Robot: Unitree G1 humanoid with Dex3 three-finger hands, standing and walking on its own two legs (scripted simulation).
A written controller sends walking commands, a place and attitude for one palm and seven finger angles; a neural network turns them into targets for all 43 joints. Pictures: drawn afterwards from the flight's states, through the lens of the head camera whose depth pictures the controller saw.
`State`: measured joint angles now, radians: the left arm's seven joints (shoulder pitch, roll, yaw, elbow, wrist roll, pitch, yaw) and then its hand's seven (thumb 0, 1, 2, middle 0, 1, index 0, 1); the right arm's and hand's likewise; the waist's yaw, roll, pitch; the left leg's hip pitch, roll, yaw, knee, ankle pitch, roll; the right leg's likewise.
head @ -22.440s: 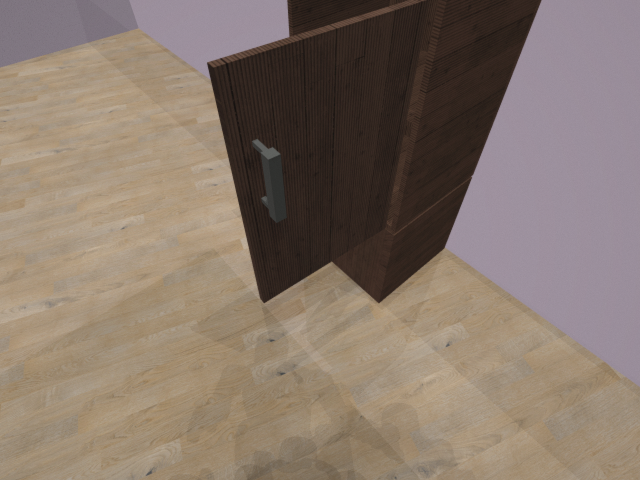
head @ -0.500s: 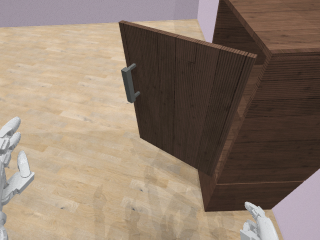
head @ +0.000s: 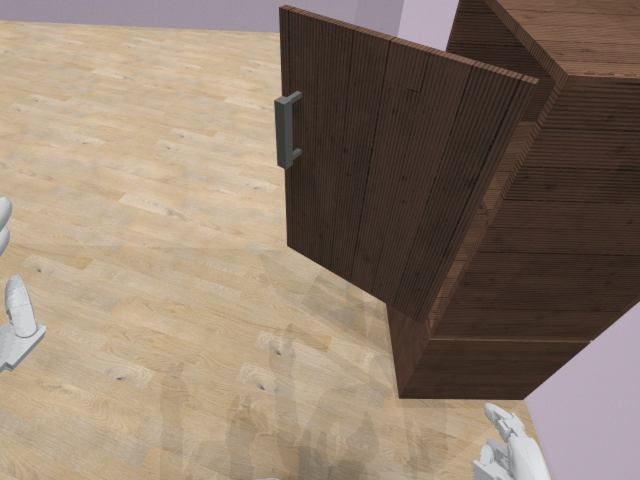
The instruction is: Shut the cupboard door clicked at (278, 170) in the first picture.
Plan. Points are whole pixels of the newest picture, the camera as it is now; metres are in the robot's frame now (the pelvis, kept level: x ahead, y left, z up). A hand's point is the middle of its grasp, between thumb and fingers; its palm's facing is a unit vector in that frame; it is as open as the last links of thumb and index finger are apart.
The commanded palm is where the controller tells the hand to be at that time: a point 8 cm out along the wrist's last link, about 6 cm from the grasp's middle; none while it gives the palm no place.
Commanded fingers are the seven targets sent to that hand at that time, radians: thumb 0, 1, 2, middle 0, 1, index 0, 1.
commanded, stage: step back with the hand held close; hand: left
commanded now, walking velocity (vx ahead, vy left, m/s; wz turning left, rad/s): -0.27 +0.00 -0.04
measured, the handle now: (290, 130) +0.70 +0.11 +0.06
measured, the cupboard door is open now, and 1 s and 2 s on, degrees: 55 55 55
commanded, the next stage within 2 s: stop stepping back and stand still in 0.52 s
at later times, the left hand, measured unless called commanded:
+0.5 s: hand out of the picture +0.10 +0.28 +0.19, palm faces +0.46 -0.77 -0.45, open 7.4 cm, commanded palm +0.05 +0.30 +0.19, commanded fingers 0.00 0.90 0.90 -0.20 -0.30 -0.20 -0.30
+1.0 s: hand out of the picture +0.09 +0.31 +0.16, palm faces +0.46 -0.86 -0.23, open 7.4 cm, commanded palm +0.02 +0.33 +0.19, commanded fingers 0.00 0.90 0.90 -0.20 -0.30 -0.20 -0.30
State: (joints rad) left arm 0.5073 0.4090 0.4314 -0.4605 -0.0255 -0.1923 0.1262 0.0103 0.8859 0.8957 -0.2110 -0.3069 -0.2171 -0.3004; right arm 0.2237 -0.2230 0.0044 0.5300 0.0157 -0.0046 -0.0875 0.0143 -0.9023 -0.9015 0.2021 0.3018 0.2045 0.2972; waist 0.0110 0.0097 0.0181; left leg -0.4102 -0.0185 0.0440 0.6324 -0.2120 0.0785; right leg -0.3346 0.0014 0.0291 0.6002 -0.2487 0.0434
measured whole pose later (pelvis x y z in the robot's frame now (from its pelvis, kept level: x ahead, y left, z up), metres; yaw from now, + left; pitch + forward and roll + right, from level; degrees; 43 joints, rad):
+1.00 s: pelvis -0.15 +0.04 -0.01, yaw -6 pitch -3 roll -3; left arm 0.35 0.39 0.44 -0.34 -0.05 -0.20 0.17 0.00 0.88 0.90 -0.21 -0.31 -0.22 -0.30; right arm 0.31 -0.24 -0.03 0.71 0.01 -0.08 -0.11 0.02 -0.91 -0.90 0.20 0.30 0.20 0.30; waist -0.01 -0.06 -0.05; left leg -0.45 -0.01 0.03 0.74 -0.25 0.07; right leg -0.09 -0.03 0.05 0.68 -0.51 0.02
